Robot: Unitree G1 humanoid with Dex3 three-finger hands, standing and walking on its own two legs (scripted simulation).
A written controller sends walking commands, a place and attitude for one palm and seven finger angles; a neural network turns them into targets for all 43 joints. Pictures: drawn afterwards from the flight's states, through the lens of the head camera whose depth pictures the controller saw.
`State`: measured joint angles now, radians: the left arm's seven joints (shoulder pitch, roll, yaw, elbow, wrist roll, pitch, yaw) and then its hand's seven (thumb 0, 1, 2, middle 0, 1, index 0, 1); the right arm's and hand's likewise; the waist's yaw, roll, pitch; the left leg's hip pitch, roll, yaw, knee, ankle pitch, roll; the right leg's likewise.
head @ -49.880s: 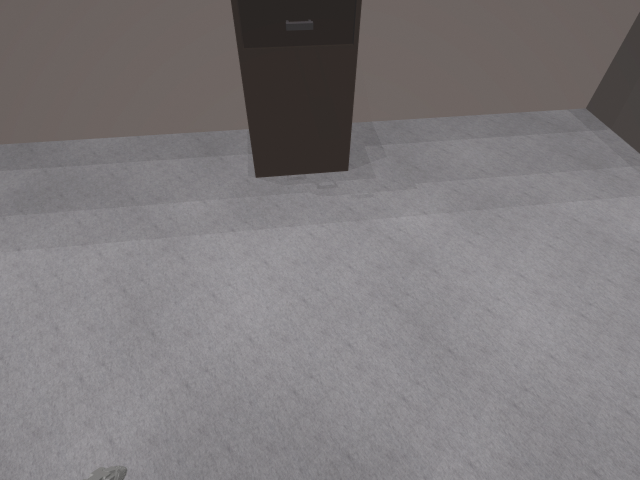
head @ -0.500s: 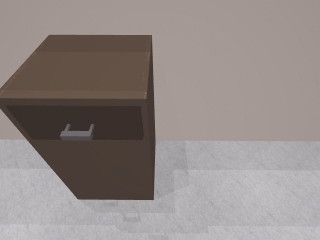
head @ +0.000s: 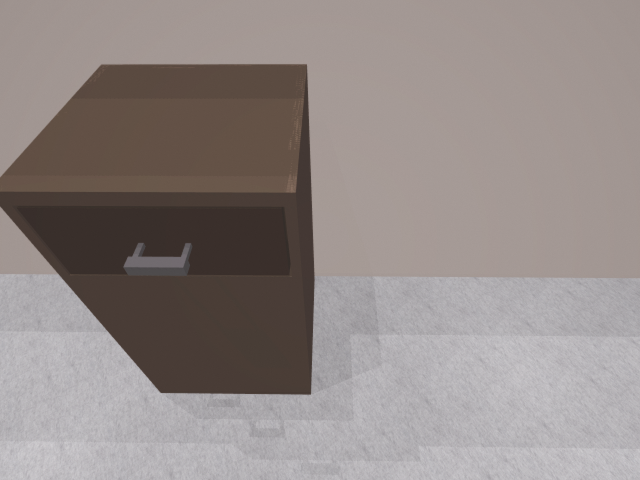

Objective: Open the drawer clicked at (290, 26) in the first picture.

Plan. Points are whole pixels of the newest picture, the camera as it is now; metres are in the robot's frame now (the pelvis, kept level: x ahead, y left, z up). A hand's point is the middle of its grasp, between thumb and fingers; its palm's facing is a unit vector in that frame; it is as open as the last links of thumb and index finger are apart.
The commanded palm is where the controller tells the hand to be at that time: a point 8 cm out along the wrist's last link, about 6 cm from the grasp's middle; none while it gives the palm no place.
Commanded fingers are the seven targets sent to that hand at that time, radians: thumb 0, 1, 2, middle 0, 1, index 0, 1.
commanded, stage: shuffle to correct the standing spot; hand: left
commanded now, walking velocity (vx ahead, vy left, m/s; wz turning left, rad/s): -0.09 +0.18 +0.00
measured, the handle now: (160, 257) +0.46 +0.32 -0.04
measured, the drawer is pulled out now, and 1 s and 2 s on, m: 0.00 0.00 0.00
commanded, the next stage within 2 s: come to a stop and stand still in 0.20 s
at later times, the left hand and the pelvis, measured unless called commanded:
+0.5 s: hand out of the picture -0.03 +0.29 -0.18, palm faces +0.07 -0.96 -0.27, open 7.4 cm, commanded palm none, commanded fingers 0.00 0.90 0.90 -0.20 -0.30 -0.20 -0.30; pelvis -0.04 +0.08 -0.01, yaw +0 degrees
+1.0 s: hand out of the picture -0.06 +0.18 -0.17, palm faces +0.04 -0.99 -0.14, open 7.3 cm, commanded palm none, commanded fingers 0.00 0.90 0.90 -0.20 -0.30 -0.20 -0.30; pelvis -0.03 +0.04 +0.00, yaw -1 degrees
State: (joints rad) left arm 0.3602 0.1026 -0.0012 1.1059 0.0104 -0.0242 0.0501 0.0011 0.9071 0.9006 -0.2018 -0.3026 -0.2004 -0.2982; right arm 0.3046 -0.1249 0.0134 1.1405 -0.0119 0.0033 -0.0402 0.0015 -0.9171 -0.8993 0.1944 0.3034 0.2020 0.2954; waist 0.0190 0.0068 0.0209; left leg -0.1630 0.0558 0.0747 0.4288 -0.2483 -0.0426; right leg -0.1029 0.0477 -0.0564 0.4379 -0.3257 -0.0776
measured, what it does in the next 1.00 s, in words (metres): steps on the spot: left foot, then right foot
